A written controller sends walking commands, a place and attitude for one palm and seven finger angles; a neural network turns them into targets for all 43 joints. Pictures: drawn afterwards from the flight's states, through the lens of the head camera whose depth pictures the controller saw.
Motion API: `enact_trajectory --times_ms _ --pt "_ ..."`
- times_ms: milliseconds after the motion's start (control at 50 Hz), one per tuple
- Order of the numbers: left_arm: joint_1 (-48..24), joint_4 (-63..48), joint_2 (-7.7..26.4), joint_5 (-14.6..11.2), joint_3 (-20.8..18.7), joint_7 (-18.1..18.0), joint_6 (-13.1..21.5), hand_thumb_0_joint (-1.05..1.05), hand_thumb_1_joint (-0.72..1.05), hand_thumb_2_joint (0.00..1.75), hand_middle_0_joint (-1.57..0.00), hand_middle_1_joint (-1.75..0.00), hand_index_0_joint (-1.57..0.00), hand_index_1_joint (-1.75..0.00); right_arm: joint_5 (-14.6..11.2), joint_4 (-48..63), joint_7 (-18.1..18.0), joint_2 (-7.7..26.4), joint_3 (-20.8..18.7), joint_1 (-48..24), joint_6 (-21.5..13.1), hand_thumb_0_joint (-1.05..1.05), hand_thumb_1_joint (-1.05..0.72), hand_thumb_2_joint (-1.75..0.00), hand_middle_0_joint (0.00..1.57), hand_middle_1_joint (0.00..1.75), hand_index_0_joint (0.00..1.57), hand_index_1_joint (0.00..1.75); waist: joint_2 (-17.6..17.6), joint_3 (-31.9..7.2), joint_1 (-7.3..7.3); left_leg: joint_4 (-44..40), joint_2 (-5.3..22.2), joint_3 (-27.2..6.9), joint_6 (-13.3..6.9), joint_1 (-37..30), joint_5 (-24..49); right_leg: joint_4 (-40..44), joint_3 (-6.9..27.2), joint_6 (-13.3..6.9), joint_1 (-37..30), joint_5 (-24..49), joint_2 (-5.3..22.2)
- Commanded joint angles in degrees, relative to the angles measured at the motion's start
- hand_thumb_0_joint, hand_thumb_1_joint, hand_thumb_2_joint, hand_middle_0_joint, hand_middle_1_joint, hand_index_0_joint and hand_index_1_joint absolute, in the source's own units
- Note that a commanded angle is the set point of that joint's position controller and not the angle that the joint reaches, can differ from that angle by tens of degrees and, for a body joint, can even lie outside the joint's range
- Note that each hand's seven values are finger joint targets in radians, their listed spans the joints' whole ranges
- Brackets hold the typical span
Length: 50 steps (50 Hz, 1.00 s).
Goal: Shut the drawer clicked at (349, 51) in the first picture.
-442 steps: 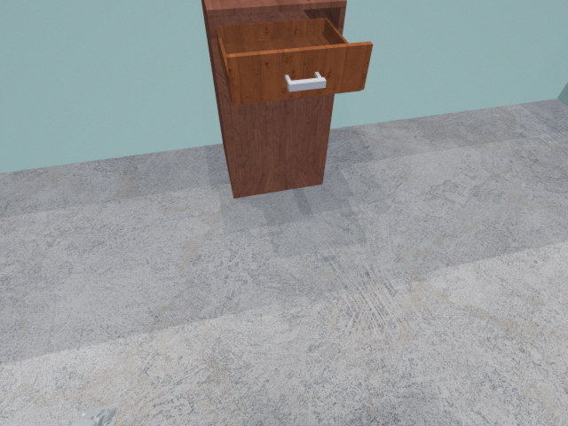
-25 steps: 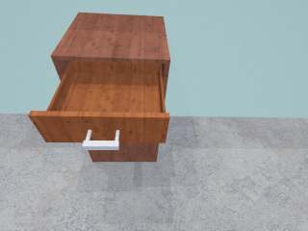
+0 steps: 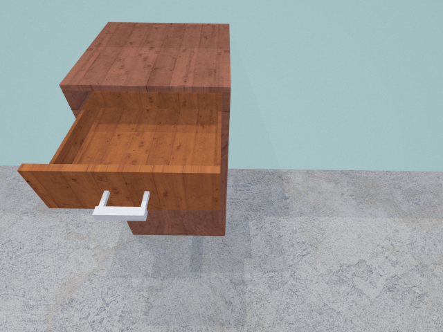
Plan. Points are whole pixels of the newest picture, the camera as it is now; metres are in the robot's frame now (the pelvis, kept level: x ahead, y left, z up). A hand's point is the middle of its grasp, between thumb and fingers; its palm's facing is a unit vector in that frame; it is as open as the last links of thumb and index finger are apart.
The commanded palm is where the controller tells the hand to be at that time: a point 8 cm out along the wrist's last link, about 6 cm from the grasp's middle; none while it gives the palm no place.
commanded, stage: come to a stop and stand still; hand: left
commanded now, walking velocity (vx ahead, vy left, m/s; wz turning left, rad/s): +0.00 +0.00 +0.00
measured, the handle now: (123, 204) +0.37 +0.24 -0.01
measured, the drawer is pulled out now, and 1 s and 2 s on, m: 0.29 0.29 0.29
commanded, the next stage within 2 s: look again from close up in 0.16 s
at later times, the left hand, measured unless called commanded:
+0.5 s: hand out of the picture -0.01 +0.20 -0.18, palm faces +0.03 -0.97 -0.23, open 7.4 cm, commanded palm none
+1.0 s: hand out of the picture -0.01 +0.26 -0.18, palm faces -0.04 -0.98 -0.18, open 7.4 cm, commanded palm none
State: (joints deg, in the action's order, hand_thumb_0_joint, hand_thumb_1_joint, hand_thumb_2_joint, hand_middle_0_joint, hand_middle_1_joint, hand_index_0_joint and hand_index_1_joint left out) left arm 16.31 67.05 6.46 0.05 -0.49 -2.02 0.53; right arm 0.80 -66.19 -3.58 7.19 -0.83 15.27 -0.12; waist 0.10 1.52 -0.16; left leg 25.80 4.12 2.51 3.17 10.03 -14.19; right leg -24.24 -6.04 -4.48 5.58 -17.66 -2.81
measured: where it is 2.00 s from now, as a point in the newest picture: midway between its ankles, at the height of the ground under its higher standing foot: outside the picture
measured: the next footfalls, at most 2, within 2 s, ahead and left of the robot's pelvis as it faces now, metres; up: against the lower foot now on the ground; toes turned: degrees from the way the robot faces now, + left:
right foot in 1.38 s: +0.11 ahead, -0.06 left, +0.00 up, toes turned +1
left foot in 1.64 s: +0.11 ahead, +0.14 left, +0.00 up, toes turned +4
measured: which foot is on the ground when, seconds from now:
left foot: down 0.00-1.00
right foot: down 0.00-1.00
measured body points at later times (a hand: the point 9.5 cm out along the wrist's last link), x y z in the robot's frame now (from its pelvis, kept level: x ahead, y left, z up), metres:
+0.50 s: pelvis +0.00 +0.02 -0.01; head +0.01 +0.02 +0.44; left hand -0.01 +0.25 -0.16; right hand +0.03 -0.22 -0.17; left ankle -0.01 +0.14 -0.74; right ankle -0.04 -0.06 -0.74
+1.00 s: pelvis -0.02 +0.09 +0.00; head -0.01 +0.10 +0.45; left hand +0.00 +0.31 -0.16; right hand -0.01 -0.14 -0.15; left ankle -0.01 +0.14 -0.74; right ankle -0.05 -0.06 -0.74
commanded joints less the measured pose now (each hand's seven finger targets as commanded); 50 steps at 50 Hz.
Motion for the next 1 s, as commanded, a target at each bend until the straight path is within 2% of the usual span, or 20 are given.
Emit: enact_trajectory --times_ms 0,40,100,220,240,260,280,300,320,340,360,420,440,480,540,620,660,880,920,980 --pt "5.1 -1.1 5.5 0.2 -0.7 -0.5 0.7 0.00 0.90 0.90 -0.20 -0.30 -0.20 -0.30 -0.3 0.1 0.2 3.2 -0.1 5.3 -0.3 0.00 -0.90 -0.90 0.20 0.30 0.20 0.30 1.8 1.5 -0.15 -2.5 3.0 -1.7 -2.5 -3.8 16.0 6.1 8.0 2.9 2.9 26.1 9.8" --pt "5.4 -1.2 5.6 0.3 -0.7 -0.6 0.7 0.00 0.90 0.90 -0.20 -0.30 -0.20 -0.30 -0.4 0.4 0.2 3.5 -0.3 4.9 -0.2 0.00 -0.90 -0.90 0.20 0.30 0.20 0.30 -1.0 1.5 -0.12 -2.7 3.0 -1.4 -2.4 -4.0 15.1 6.2 7.6 3.3 2.1 27.9 9.7" --pt "6.1 -1.0 5.3 0.3 -0.7 -0.8 0.8 0.00 0.90 0.90 -0.20 -0.30 -0.20 -0.30 -0.3 0.7 0.1 3.8 -0.2 4.4 -0.1 0.00 -0.90 -0.90 0.20 0.30 0.20 0.30 -1.1 1.0 -0.14 -3.0 2.6 -1.3 -2.3 -4.1 13.7 6.5 7.9 3.5 1.5 28.8 10.1" --pt "6.8 -1.0 4.8 0.3 -0.6 -0.7 0.7 0.00 0.90 0.90 -0.20 -0.30 -0.20 -0.30 -0.3 0.7 0.3 3.8 -0.1 3.6 0.2 0.00 -0.90 -0.90 0.20 0.30 0.20 0.30 -0.2 3.9 0.12 -4.4 2.5 -1.6 -2.4 -3.9 11.1 8.2 8.3 3.0 3.7 21.3 9.8" --pt "7.0 -6.7 14.5 1.5 -0.5 -1.4 1.7 0.00 0.90 0.90 -0.20 -0.30 -0.20 -0.30 0.5 8.0 1.2 8.8 -0.5 -0.3 0.2 0.00 -0.90 -0.90 0.20 0.30 0.20 0.30 -3.3 8.2 -0.15 0.7 0.3 -3.2 -3.9 -2.4 9.9 6.0 10.4 6.4 8.1 24.7 8.7" --pt "6.4 -6.1 11.5 1.1 -1.4 -1.8 2.0 0.00 0.90 0.90 -0.20 -0.30 -0.20 -0.30 0.3 8.7 1.2 7.5 -1.9 0.8 -0.4 0.00 -0.90 -0.90 0.20 0.30 0.20 0.30 -0.1 3.4 0.49 5.1 0.4 -1.1 -4.0 2.9 4.0 3.6 12.1 6.6 5.9 25.8 12.1" --pt "6.6 -5.8 11.1 1.3 -1.7 -1.9 2.4 0.00 0.90 0.90 -0.20 -0.30 -0.20 -0.30 0.5 8.5 1.0 6.5 -2.0 0.1 -0.4 0.00 -0.90 -0.90 0.20 0.30 0.20 0.30 -1.5 0.3 0.62 7.6 -1.0 -1.2 -4.1 5.6 1.4 3.9 14.1 6.4 2.2 32.4 13.5" --pt "7.9 -6.5 11.1 1.2 -1.6 -1.8 2.5 0.00 0.90 0.90 -0.20 -0.30 -0.20 -0.30 0.2 9.2 1.0 6.6 -1.8 0.5 -0.3 0.00 -0.90 -0.90 0.20 0.30 0.20 0.30 -2.5 -2.8 1.09 9.8 -1.5 -1.8 -4.0 7.2 -2.1 3.5 14.7 5.5 -1.2 34.2 14.6" --pt "8.6 -6.9 10.3 1.3 -1.7 -1.9 2.4 0.00 0.90 0.90 -0.20 -0.30 -0.20 -0.30 0.0 9.7 1.0 6.0 -2.0 0.4 -0.1 0.00 -0.90 -0.90 0.20 0.30 0.20 0.30 -4.7 -4.0 1.40 12.0 -1.5 -2.2 -4.0 8.9 -4.2 3.6 15.4 4.4 -1.6 32.9 15.3" --pt "8.5 -7.0 9.5 1.5 -1.2 -2.0 2.2 0.00 0.90 0.90 -0.20 -0.30 -0.20 -0.30 0.1 10.2 1.3 5.1 -1.5 0.5 0.1 0.00 -0.90 -0.90 0.20 0.30 0.20 0.30 -7.6 -3.8 1.27 12.8 -1.7 -1.6 -4.1 10.6 -6.0 2.6 14.9 3.5 -3.3 36.3 15.3" --pt "8.0 -7.4 9.5 1.5 -1.4 -1.9 2.0 0.00 0.90 0.90 -0.20 -0.30 -0.20 -0.30 0.0 10.3 1.4 5.7 -1.8 0.2 0.3 0.00 -0.90 -0.90 0.20 0.30 0.20 0.30 -8.4 -2.9 1.03 14.2 -1.3 -2.4 -4.3 10.5 -6.3 3.0 14.5 2.3 -1.1 32.8 15.8" --pt "4.8 -9.3 9.4 1.4 -1.2 -1.6 1.4 0.00 0.90 0.90 -0.20 -0.30 -0.20 -0.30 -0.1 10.4 1.4 5.7 -1.7 0.3 0.5 0.00 -0.90 -0.90 0.20 0.30 0.20 0.30 -6.4 1.4 -0.41 10.1 -0.8 -2.2 -4.4 8.2 -3.1 2.5 12.3 -1.0 4.6 27.6 14.2" --pt "4.1 -9.9 8.9 1.4 -0.8 -1.7 1.2 0.00 0.90 0.90 -0.20 -0.30 -0.20 -0.30 0.1 9.7 1.6 5.0 -1.2 2.1 0.3 0.00 -0.90 -0.90 0.20 0.30 0.20 0.30 -4.9 1.3 -1.03 5.9 -0.5 -1.4 -4.7 4.8 2.5 1.2 10.5 -0.4 5.5 26.1 12.8" --pt "4.3 -10.0 8.6 0.9 -0.7 -1.5 0.9 0.00 0.90 0.90 -0.20 -0.30 -0.20 -0.30 0.4 8.9 1.6 7.1 -1.1 2.4 -0.2 0.00 -0.90 -0.90 0.20 0.30 0.20 0.30 1.0 2.3 -0.54 3.3 1.8 -4.3 -5.7 1.4 11.9 -0.1 8.3 1.6 9.3 17.4 9.0" --pt "5.8 -9.8 9.1 0.9 -0.5 -1.3 0.5 0.00 0.90 0.90 -0.20 -0.30 -0.20 -0.30 0.3 8.4 1.4 7.8 -0.7 1.6 -0.7 0.00 -0.90 -0.90 0.20 0.30 0.20 0.30 6.7 0.2 1.00 2.9 2.9 -4.7 -6.2 0.2 23.5 -1.4 7.1 2.4 5.4 17.6 7.9" --pt "4.2 -9.6 9.4 0.8 -0.5 -1.0 0.2 0.00 0.90 0.90 -0.20 -0.30 -0.20 -0.30 0.3 8.7 1.5 8.4 -0.6 0.1 -0.6 0.00 -0.90 -0.90 0.20 0.30 0.20 0.30 2.4 2.1 0.79 -0.6 2.6 -5.8 -6.4 2.7 13.7 -0.2 7.0 2.8 5.4 10.2 7.8" --pt "4.0 -9.9 9.1 0.9 -0.3 -0.9 0.0 0.00 0.90 0.90 -0.20 -0.30 -0.20 -0.30 0.4 8.7 1.7 8.8 -0.5 -0.1 -0.8 0.00 -0.90 -0.90 0.20 0.30 0.20 0.30 1.4 1.9 0.89 -1.9 2.7 -6.1 -6.6 2.1 13.2 -0.1 7.1 3.0 5.5 8.8 7.7" --pt "3.7 -8.9 8.2 1.0 -0.1 -0.5 -0.5 0.00 0.90 0.90 -0.20 -0.30 -0.20 -0.30 0.2 7.7 1.7 9.7 -0.5 0.7 -1.0 0.00 -0.90 -0.90 0.20 0.30 0.20 0.30 2.6 1.8 0.70 -8.8 3.6 -8.3 -7.2 1.6 5.9 0.0 5.8 4.2 5.9 4.7 7.7" --pt "4.2 -8.3 7.8 1.2 0.0 -0.2 -0.7 0.00 0.90 0.90 -0.20 -0.30 -0.20 -0.30 0.3 7.0 1.7 10.5 -0.6 1.9 -0.7 0.00 -0.90 -0.90 0.20 0.30 0.20 0.30 3.3 2.0 0.13 -12.2 4.4 -10.7 -7.6 1.5 -7.1 -1.8 4.2 4.4 7.2 -0.9 6.7" --pt "3.8 -8.5 7.1 1.9 0.0 0.3 -1.3 0.00 0.90 0.90 -0.20 -0.30 -0.20 -0.30 0.4 6.5 1.6 12.2 -1.5 3.2 -0.1 0.00 -0.90 -0.90 0.20 0.30 0.20 0.30 4.0 5.1 -0.49 -17.0 8.3 -17.4 -10.0 2.5 -21.4 -8.3 2.0 4.6 13.0 -6.8 5.1"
